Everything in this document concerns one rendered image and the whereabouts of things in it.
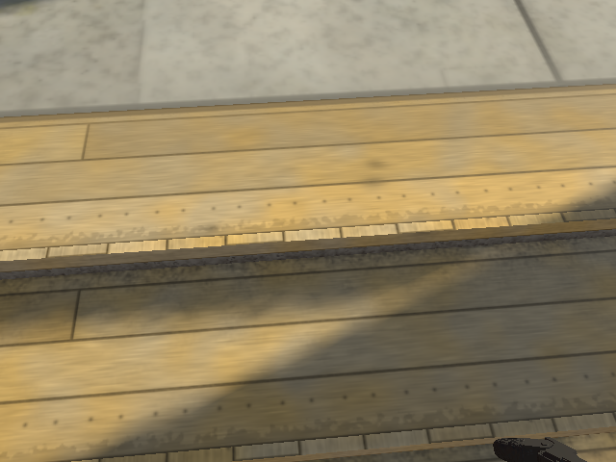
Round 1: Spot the right robot hand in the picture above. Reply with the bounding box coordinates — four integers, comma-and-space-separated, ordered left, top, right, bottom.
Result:
493, 437, 587, 462

